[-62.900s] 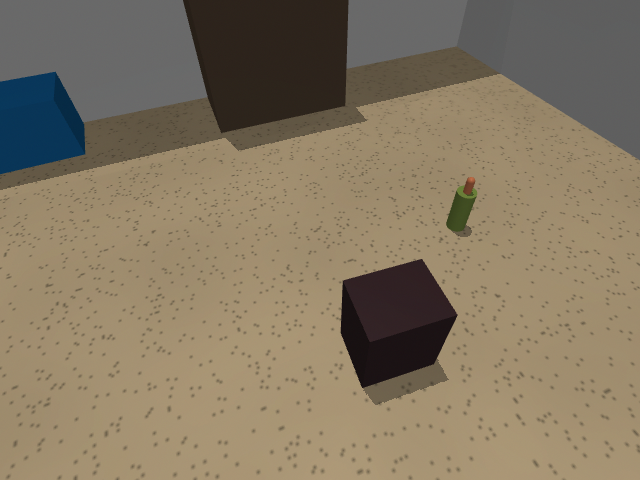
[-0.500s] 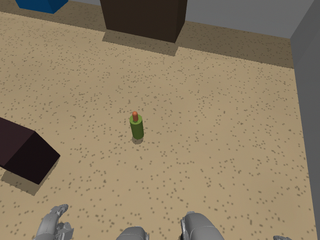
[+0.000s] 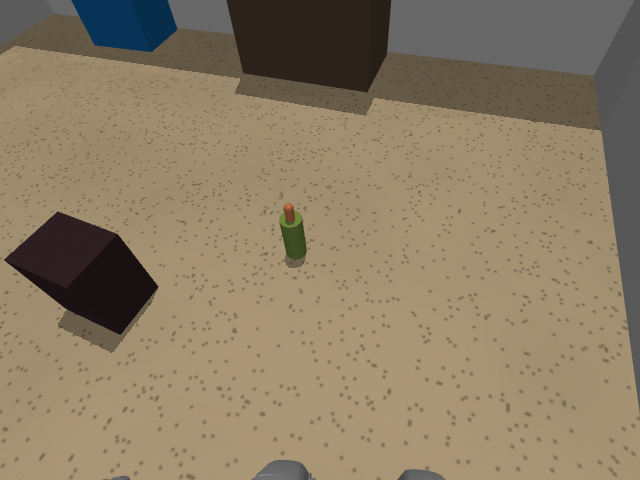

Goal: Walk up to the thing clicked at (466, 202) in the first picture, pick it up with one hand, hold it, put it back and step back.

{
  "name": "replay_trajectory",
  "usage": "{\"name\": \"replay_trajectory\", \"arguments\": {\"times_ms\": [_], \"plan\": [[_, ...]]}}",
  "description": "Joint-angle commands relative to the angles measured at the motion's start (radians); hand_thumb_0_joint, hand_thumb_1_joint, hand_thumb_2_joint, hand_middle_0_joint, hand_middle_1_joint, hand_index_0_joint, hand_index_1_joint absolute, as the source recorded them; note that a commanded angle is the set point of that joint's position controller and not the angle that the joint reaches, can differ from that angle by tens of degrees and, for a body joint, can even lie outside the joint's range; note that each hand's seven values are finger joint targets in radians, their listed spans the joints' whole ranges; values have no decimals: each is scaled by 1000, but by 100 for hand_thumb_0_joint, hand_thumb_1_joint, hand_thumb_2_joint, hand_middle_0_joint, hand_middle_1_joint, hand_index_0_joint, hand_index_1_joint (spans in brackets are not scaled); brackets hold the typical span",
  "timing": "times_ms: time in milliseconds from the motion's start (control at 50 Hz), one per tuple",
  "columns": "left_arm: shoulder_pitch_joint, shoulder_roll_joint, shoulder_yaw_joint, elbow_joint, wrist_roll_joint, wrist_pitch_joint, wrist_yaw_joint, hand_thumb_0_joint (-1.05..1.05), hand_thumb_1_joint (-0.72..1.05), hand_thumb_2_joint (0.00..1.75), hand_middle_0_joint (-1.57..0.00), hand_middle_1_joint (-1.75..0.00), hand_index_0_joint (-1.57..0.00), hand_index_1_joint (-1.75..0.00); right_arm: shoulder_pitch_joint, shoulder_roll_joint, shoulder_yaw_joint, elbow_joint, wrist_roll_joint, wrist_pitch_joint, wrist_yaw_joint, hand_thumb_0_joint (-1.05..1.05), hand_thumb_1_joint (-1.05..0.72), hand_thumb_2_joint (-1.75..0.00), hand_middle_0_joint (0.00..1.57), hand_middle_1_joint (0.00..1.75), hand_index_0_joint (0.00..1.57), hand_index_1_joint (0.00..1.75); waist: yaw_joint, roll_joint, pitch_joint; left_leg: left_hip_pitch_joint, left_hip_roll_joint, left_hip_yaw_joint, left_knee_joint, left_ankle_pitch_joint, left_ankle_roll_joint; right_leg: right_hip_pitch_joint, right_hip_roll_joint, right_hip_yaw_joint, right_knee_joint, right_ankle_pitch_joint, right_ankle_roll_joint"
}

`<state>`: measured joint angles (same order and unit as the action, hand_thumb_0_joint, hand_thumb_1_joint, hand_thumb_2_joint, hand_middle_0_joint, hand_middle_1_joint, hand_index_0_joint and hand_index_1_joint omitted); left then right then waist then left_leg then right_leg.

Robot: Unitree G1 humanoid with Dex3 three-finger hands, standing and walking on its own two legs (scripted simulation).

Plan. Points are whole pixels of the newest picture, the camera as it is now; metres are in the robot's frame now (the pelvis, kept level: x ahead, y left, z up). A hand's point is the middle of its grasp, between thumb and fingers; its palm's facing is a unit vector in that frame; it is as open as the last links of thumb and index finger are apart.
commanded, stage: step back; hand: left
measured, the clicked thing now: (292, 229) +0.97 +0.20 -0.62
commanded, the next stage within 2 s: stand in 0.94 s
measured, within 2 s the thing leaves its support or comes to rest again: neither
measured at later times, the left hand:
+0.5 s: hand out of the picture +0.05 +0.27 -0.15, palm faces +0.05 -0.95 -0.32, open 7.4 cm
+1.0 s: hand out of the picture +0.13 +0.27 -0.13, palm faces +0.03 -0.94 -0.35, open 7.4 cm
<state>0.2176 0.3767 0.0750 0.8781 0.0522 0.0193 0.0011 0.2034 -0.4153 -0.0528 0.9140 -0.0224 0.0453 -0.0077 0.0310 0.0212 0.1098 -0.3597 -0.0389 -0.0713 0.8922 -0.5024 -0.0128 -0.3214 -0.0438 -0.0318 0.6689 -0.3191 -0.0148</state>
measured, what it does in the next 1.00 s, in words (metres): steps on the spot: left foot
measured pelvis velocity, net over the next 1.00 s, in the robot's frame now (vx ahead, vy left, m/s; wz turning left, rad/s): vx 0.02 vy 0.02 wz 0.02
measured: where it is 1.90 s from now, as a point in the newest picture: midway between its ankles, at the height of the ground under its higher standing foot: outside the picture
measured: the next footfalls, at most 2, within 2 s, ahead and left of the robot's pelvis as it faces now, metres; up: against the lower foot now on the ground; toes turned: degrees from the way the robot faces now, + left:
left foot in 0.04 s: +0.02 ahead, +0.13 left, +0.00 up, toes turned +0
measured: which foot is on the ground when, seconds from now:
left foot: up 0.00-0.02, down 0.04-1.00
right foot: down 0.00-1.00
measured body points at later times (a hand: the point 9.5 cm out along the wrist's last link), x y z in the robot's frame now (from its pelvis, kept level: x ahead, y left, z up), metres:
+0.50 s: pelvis -0.02 +0.02 +0.01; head -0.01 +0.02 +0.46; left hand +0.05 +0.32 -0.12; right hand +0.06 -0.29 -0.11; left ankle -0.02 +0.13 -0.72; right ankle +0.01 -0.12 -0.72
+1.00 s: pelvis +0.02 +0.02 +0.02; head +0.03 +0.02 +0.47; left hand +0.12 +0.32 -0.11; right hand +0.13 -0.28 -0.11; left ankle -0.02 +0.13 -0.72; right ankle +0.01 -0.12 -0.72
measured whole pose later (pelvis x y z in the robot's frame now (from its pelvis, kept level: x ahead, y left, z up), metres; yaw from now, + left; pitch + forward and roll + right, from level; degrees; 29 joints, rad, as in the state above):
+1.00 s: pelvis +0.02 +0.02 +0.02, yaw +1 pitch -2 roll +0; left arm 0.05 0.36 0.02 1.08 0.00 -0.02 0.00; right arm 0.05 -0.33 -0.03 1.08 -0.01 -0.01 0.00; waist 0.00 0.00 0.07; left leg -0.11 -0.01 -0.01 0.44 -0.29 0.01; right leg -0.15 -0.02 0.00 0.44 -0.25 0.02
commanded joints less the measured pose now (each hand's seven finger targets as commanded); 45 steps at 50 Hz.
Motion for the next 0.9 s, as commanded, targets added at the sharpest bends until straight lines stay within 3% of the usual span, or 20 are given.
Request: {"name": "replay_trajectory", "arguments": {"times_ms": [0,20,40,60,80,100,140,200,220,240,260,280,380,400,420,440,460,540,600,880], "plan": [[-67,275,58,-76,-10,-17,7,0,90,90,-20,-30,-20,-30,21,-136,-55,-23,-10,-55,1,0,-90,-90,20,30,20,30,-19,-172,-110,204,-1,100,-499,112,24,4,-179,234,-205,-175,-134],[-40,224,38,-69,-10,-14,5,0,90,90,-20,-30,-20,-30,41,-154,-68,-1,-17,-62,-1,0,-90,-90,20,30,20,30,-27,-91,-119,320,22,22,-539,135,41,-89,-136,184,-117,-171,-96],[-22,156,19,-71,-23,-17,-1,0,90,90,-20,-30,-20,-30,37,-209,-77,-8,-27,-70,-3,0,-90,-90,20,30,20,30,-27,90,-128,381,213,-316,-627,-118,112,-259,-41,107,14,-195,-22],[-113,213,35,-59,-31,-21,5,0,90,90,-20,-30,-20,-30,-20,-302,-81,-24,-19,-71,1,0,-90,-90,20,30,20,30,-61,157,-70,114,377,-501,-694,-331,236,-192,2,34,134,-259,3],[-131,252,48,-49,-22,-26,2,0,90,90,-20,-30,-20,-30,-71,-287,-80,-36,-20,-78,4,0,-90,-90,20,30,20,30,-45,87,-8,-22,376,-474,-702,-326,246,-101,-13,94,196,-242,-1],[-99,220,41,-32,-32,-29,-7,0,90,90,-20,-30,-20,-30,-111,-222,-58,-36,-20,-88,3,0,-90,-90,20,30,20,30,-11,43,1,19,306,-348,-656,-187,209,-88,-19,101,174,-173,-6],[-63,201,36,-4,-36,-41,-15,0,90,90,-20,-30,-20,-30,-97,-200,-47,-21,-21,-92,3,0,-90,-90,20,30,20,30,-13,117,-23,57,239,-220,-598,-4,159,-36,-4,49,53,-100,-6],[-12,177,38,51,-27,-55,-5,0,90,90,-20,-30,-20,-30,-117,-162,-34,-11,-6,-69,11,0,-90,-90,20,30,20,30,21,107,-68,-41,173,-99,-485,73,88,235,52,6,-223,25,-12],[7,201,46,59,-21,-59,2,0,90,90,-20,-30,-20,-30,-98,-133,-24,-14,0,-64,9,0,-90,-90,20,30,20,30,25,39,-78,-90,142,-65,-403,78,63,305,11,90,-264,33,-21],[-5,260,52,58,-16,-64,6,0,90,90,-20,-30,-20,-30,-95,-109,-22,-18,1,-60,8,0,-90,-90,20,30,20,30,18,-86,-53,-166,59,-32,-306,-20,33,236,-123,335,-361,-207,-75],[-42,304,58,51,-14,-67,4,0,90,90,-20,-30,-20,-30,-66,-126,-28,5,0,-53,4,0,-90,-90,20,30,20,30,2,-139,-38,-77,21,3,-153,-62,25,83,-260,484,-464,-478,-154],[-108,304,57,29,-13,-69,3,0,90,90,-20,-30,-20,-30,-23,-155,-41,28,-3,-53,5,0,-90,-90,20,30,20,30,-25,-115,-7,-17,46,-7,-95,-34,14,-20,-307,507,-479,-530,-195],[-164,232,31,35,-20,-60,-2,0,90,90,-20,-30,-20,-30,48,-121,-37,83,-7,-79,11,0,-90,-90,20,30,20,30,-61,-143,-85,180,42,28,-397,149,35,-44,-162,226,-324,-165,-105],[-143,207,18,40,-23,-56,-6,0,90,90,-20,-30,-20,-30,41,-127,-40,80,-12,-84,6,0,-90,-90,20,30,20,30,-58,-107,-91,235,68,-16,-480,170,40,-70,-126,182,-268,-105,-74],[-143,166,4,42,-34,-54,-11,0,90,90,-20,-30,-20,-30,3,-162,-43,68,-21,-90,3,0,-90,-90,20,30,20,30,-47,-2,-87,188,178,-200,-572,69,73,-80,-58,126,-194,-88,-30],[-152,167,8,62,-43,-52,-13,0,90,90,-20,-30,-20,-30,-67,-189,-42,59,-15,-92,5,0,-90,-90,20,30,20,30,-20,41,-58,80,240,-278,-628,-61,115,-5,10,56,-131,-80,-6],[-142,183,13,73,-42,-53,-10,0,90,90,-20,-30,-20,-30,-100,-191,-37,57,-13,-91,8,0,-90,-90,20,30,20,30,-3,33,-32,31,259,-259,-631,-50,131,45,18,43,-123,-69,-6],[-115,187,10,106,-45,-72,-1,0,90,90,-20,-30,-20,-30,-114,-149,-24,72,-6,-96,3,0,-90,-90,20,30,20,30,0,89,-134,104,168,-81,-510,440,60,217,-32,88,-223,208,-29],[-135,200,8,113,-45,-71,5,0,90,90,-20,-30,-20,-30,-102,-143,-28,83,2,-91,-5,0,-90,-90,20,30,20,30,-18,49,-172,159,145,-37,-466,547,43,240,-57,91,-210,353,-37],[-197,198,-2,132,-38,-59,16,0,90,90,-20,-30,-20,-30,-170,-125,-31,100,3,-74,-5,0,-90,-90,20,30,20,30,-27,-32,-167,213,143,-5,-476,533,48,228,-78,106,-232,397,-34]]}}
